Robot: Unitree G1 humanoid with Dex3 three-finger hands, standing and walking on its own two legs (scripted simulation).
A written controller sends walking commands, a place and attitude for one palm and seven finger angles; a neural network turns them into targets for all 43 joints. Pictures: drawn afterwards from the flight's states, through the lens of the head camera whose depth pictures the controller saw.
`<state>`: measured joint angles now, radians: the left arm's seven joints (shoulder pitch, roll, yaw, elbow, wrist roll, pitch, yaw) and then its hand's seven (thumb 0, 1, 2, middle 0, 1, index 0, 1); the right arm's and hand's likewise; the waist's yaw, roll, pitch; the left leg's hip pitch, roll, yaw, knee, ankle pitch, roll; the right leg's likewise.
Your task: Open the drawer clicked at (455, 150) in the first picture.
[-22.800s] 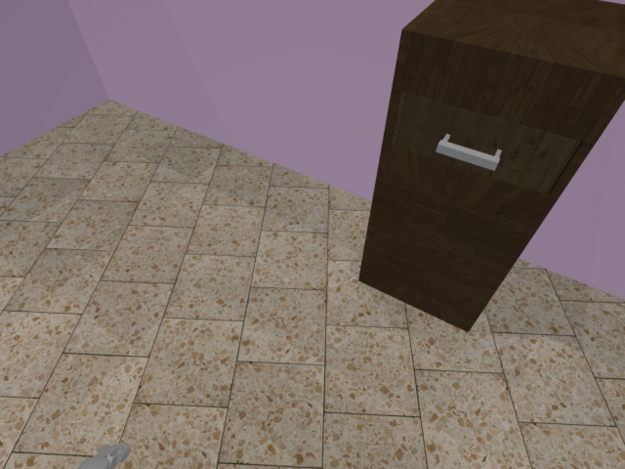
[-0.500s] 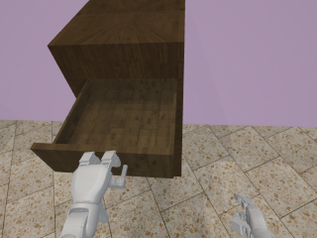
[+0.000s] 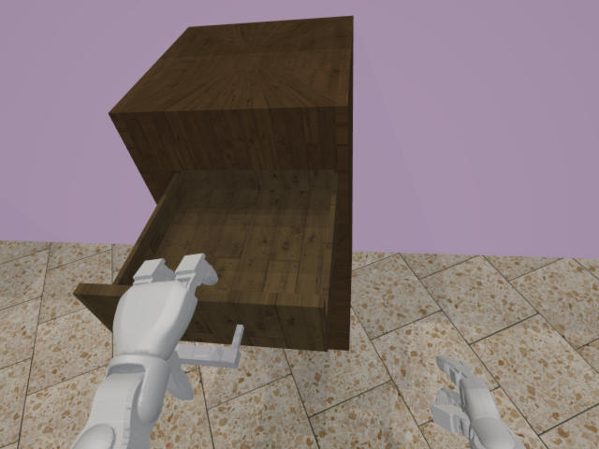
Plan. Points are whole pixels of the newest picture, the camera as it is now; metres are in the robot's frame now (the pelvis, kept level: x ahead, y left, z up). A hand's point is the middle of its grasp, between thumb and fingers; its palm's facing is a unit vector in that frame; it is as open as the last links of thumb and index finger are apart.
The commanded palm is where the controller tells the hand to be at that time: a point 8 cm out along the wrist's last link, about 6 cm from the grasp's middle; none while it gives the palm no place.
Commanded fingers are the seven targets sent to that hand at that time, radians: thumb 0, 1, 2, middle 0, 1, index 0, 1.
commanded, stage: lift the hand off the handle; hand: left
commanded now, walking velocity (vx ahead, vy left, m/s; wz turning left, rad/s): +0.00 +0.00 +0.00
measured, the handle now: (198, 342) +0.27 +0.22 -0.04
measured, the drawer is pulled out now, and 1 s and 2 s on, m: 0.30 0.30 0.30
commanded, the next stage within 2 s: draw the hand back to the body in 0.36 s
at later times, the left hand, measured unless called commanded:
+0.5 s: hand (178, 318) +0.23 +0.18 +0.11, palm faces +0.08 -0.18 -0.98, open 13.9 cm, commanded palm +0.19 +0.19 +0.16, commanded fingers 0.00 -0.50 0.30 -0.30 -1.20 -0.30 -1.20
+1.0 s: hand (131, 331) +0.20 +0.23 +0.11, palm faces +0.07 -0.11 -0.99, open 13.8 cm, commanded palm +0.17 +0.23 +0.17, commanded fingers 0.00 -0.50 0.30 -0.30 -1.20 -0.30 -1.20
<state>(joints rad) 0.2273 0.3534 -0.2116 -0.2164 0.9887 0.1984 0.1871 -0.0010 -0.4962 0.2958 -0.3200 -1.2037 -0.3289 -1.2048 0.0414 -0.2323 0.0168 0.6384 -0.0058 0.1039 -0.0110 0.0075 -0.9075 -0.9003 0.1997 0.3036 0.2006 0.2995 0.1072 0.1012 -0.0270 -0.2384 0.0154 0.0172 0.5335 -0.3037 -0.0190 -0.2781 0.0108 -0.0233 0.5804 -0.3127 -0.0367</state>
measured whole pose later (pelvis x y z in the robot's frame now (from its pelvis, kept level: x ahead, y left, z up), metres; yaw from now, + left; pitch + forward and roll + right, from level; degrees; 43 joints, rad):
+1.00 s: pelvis -0.01 +0.01 +0.01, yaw +0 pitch -2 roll +0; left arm 0.33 0.46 -0.08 -0.40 0.90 0.13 0.07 0.00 -0.50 0.30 -0.32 -1.20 -0.32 -1.20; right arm 0.04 -0.27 0.03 0.62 0.01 0.11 -0.01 0.01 -0.91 -0.90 0.20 0.30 0.20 0.30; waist 0.12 0.12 0.02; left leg -0.15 0.01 0.02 0.43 -0.24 -0.01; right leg -0.18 0.01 -0.02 0.45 -0.23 -0.02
